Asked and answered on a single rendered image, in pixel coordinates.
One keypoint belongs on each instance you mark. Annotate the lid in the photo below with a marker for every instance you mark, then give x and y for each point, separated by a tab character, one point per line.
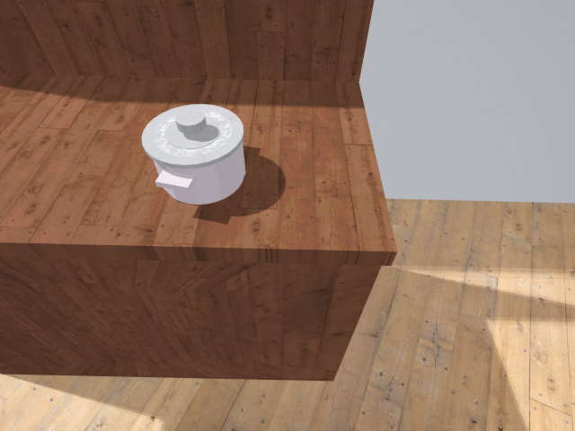
165	144

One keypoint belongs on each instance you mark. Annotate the knob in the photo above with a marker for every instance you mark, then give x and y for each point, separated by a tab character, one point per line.
191	121

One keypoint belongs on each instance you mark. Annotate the pot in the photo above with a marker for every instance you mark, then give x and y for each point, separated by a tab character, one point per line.
204	185

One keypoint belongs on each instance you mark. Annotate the table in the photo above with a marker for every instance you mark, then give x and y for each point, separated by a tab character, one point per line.
104	274

